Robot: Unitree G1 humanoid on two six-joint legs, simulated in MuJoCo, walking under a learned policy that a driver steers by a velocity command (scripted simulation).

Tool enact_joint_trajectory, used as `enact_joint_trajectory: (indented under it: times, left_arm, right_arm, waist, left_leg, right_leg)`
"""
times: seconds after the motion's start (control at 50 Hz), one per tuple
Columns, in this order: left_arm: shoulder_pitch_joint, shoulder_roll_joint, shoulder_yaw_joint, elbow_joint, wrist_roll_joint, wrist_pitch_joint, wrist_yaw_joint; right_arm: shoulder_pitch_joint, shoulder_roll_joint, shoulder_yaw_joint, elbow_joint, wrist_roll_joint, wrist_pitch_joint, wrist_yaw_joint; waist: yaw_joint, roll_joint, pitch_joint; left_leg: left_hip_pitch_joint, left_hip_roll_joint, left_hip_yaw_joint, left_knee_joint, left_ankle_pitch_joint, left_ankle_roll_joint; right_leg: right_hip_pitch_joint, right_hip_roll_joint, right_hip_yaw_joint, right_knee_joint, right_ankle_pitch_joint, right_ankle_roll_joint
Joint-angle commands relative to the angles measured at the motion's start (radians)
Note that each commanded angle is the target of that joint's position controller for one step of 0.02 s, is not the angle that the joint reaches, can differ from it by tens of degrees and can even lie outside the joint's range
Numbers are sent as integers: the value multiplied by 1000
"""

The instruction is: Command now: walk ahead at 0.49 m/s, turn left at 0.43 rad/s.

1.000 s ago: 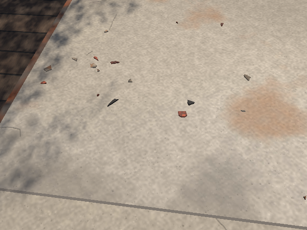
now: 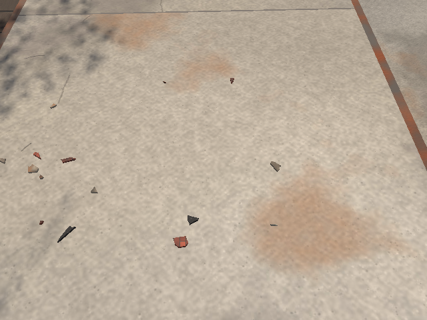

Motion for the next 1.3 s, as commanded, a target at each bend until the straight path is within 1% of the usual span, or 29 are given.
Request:
enact_joint_trajectory:
  times: [0.02, 0.1, 0.14, 0.16, 0.18, 0.22, 0.26, 0.34, 0.54, 0.6, 0.64, 0.66, 0.68, 0.7, 0.72, 0.74, 0.76, 0.8, 0.88, 0.94, 1.0, 1.06, 1.1, 1.14, 1.16, 1.18, 1.2, 1.24, 1.3]
  left_arm:
    - [18, 132, 20, -23, -1, -12, 15]
    - [4, 190, 33, -12, 10, 14, 34]
    - [-24, 209, 38, -35, 9, 27, 27]
    - [39, 103, 18, -84, -3, 22, 9]
    - [-36, 143, 28, -132, -4, 12, -1]
    - [-154, 154, 24, -170, -6, -14, -11]
    - [-120, 140, 23, -157, 18, 10, -8]
    - [-142, 112, 17, -179, 33, 64, -19]
    - [-489, 129, 6, -311, 13, 53, -33]
    - [-422, 163, 13, -310, 7, 38, -30]
    - [-204, 209, 34, -248, 7, 22, -12]
    - [-57, 269, 51, -230, 26, 10, 4]
    - [12, 352, 68, -241, 51, 15, 16]
    - [-44, 351, 75, -237, 34, 31, 12]
    - [-125, 240, 54, -261, 27, 38, 7]
    - [-169, 173, 38, -261, 19, 37, 2]
    - [-184, 152, 31, -255, 21, 34, 1]
    - [-150, 149, 29, -223, 14, 18, 1]
    - [-98, 161, 38, -189, -1, -8, -12]
    - [-44, 146, 31, -148, 6, -11, -22]
    - [-34, 166, 32, -122, -9, -4, -26]
    - [31, 199, 39, -85, -6, 7, -26]
    - [40, 223, 45, -67, -2, 18, -23]
    - [38, 207, 39, -57, -11, 25, -22]
    - [19, 156, 24, -98, -18, 21, -24]
    - [119, 38, 0, -132, -36, 24, -24]
    - [61, 168, 36, -106, -13, 42, -11]
    - [-12, 137, 39, -112, -17, 44, -21]
    - [4, 104, 45, -94, 9, 81, -40]
  right_arm:
    - [-123, -19, 11, -99, -1, -13, 8]
    - [28, -72, -10, -67, -5, -9, -8]
    - [272, -147, -48, 3, -20, -18, -24]
    - [308, -267, -83, 1, -25, -12, -41]
    - [292, -281, -86, -13, 12, -2, -38]
    - [185, -205, -69, -13, 27, 2, -51]
    - [116, -147, -51, -20, 30, -10, -56]
    - [142, -175, -53, -17, 31, -41, -51]
    - [315, -196, -59, -8, 16, -31, -61]
    - [260, -224, -66, -34, 10, -32, -72]
    - [205, -239, -68, -50, 14, -41, -63]
    - [210, -190, -54, -65, 25, -50, -52]
    - [269, -81, -29, -103, 52, -52, -52]
    - [332, -140, -34, -107, 32, -43, -55]
    - [295, -177, -40, -78, 14, -28, -58]
    - [227, -169, -37, -80, 8, -23, -47]
    - [205, -150, -35, -85, 7, -18, -38]
    - [195, -133, -32, -90, -9, 4, -21]
    - [97, -110, -22, -139, -6, 22, -1]
    - [9, -77, -5, -166, -7, 11, 2]
    - [-102, -60, 17, -194, -13, 0, 9]
    - [-169, -68, 25, -210, -9, -10, 2]
    - [-138, -87, 21, -203, -9, -22, -12]
    - [94, -134, -1, -122, -27, -45, -33]
    - [271, -215, -24, -94, -50, -54, -51]
    - [294, -314, -47, -96, -45, -46, -63]
    - [264, -255, -42, -100, -10, -36, -65]
    - [128, -126, -6, -99, 0, -47, -60]
    - [102, -81, 4, -82, 8, -71, -65]
  waist:
    - [0, -86, 91]
    - [-78, -129, -33]
    - [-193, -79, -164]
    - [-140, 145, -268]
    - [-139, 122, -338]
    - [-91, -37, -83]
    - [-8, -82, -4]
    - [13, -32, -14]
    - [-122, 35, 9]
    - [-68, 56, -2]
    - [40, 18, -92]
    - [99, -71, -212]
    - [80, -261, -321]
    - [14, -347, -342]
    - [-2, -164, -191]
    - [1, -71, -91]
    - [-13, -85, -52]
    - [-24, -137, -27]
    - [-25, -127, -22]
    - [-11, -120, 4]
    - [-3, -128, 22]
    - [19, -125, 28]
    - [-2, -133, 14]
    - [-107, -82, -113]
    - [-177, 25, -255]
    - [-126, 245, -368]
    - [-144, 92, -298]
    - [-71, 62, -76]
    - [-13, 79, -27]
  left_leg:
    - [60, -23, 64, -127, 21, 30]
    - [265, -140, 127, -162, -169, 114]
    - [614, -131, 23, -284, -217, 188]
    - [932, 173, -411, -275, -195, 322]
    - [1017, 283, -819, -452, -225, 419]
    - [755, 230, -569, -536, -192, 321]
    - [544, 134, -412, -565, -8, 255]
    - [445, 51, -303, -588, 111, 237]
    - [658, 44, -375, -504, 179, 171]
    - [637, 64, -417, -438, 235, 126]
    - [564, 5, -389, -223, 353, 82]
    - [463, -68, -323, 25, 209, 56]
    - [190, -199, -201, 309, -377, 24]
    - [51, -182, -173, 449, -539, 29]
    - [20, -106, -175, 498, -447, 30]
    - [38, -74, -157, 459, -370, 21]
    - [66, -46, -147, 414, -335, 12]
    - [94, -23, -129, 388, -307, -4]
    - [1, -5, -113, 357, -219, -18]
    - [-2, -27, -123, 185, -134, -28]
    - [100, -23, -17, -58, -63, -31]
    - [167, -32, 19, -165, -106, -22]
    - [236, -57, 19, -224, -173, -3]
    - [566, -76, 7, -337, -140, 35]
    - [827, 145, -217, -358, -243, 82]
    - [1042, 421, -619, -453, -262, 179]
    - [924, 388, -621, -487, -319, 179]
    - [695, 277, -349, -557, -207, 119]
    - [565, 208, -166, -613, -59, 75]
  right_leg:
    - [-70, -293, 18, -35, 697, -52]
    - [45, -314, -35, 299, 1201, -32]
    - [-142, -286, -45, 738, 922, -22]
    - [-521, -147, -41, 1135, 120, 24]
    - [-759, -4, 161, 1328, -237, 38]
    - [-824, -129, 231, 1182, -35, 27]
    - [-692, -173, 230, 1041, -15, 53]
    - [-642, -182, 195, 885, 48, 103]
    - [-745, -111, 193, 467, 265, 109]
    - [-572, -84, 214, 357, 198, 75]
    - [-264, -46, 195, 274, 156, 37]
    - [-40, -189, 331, 235, 31, -5]
    - [196, -463, 716, 156, -143, -69]
    - [163, -526, 1011, 67, -227, -146]
    - [32, -489, 868, 63, -292, -134]
    - [-89, -426, 691, 50, -193, -113]
    - [-157, -377, 562, 29, -62, -85]
    - [-210, -327, 404, 10, 146, -69]
    - [-174, -335, 263, -21, 352, -90]
    - [-186, -297, 196, -43, 399, -101]
    - [-212, -260, 153, -50, 423, -98]
    - [-153, -293, 197, -7, 521, -103]
    - [-108, -309, 220, 71, 633, -97]
    - [-171, -243, 175, 353, 698, -64]
    - [-358, -188, 142, 630, 388, -41]
    - [-682, -36, 112, 933, -251, -11]
    - [-741, -71, 221, 1019, -218, -25]
    - [-728, -138, 232, 962, -66, -26]
    - [-650, -153, 218, 934, 9, 4]
Velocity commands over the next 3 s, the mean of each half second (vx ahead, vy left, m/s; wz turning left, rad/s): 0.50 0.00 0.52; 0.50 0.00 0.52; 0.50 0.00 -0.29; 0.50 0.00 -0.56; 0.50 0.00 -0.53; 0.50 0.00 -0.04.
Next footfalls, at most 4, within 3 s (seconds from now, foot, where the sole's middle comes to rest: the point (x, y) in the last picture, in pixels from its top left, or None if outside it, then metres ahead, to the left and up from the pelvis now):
0.14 left None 0.24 0.08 -0.78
0.66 right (238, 284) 0.59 -0.02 -0.78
1.16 left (142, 255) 0.68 0.30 -0.78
1.68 right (175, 175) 1.02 0.22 -0.78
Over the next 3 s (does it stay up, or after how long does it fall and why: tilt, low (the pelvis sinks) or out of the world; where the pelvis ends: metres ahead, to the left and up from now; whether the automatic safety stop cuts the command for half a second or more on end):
stays up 1.53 0.20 0.01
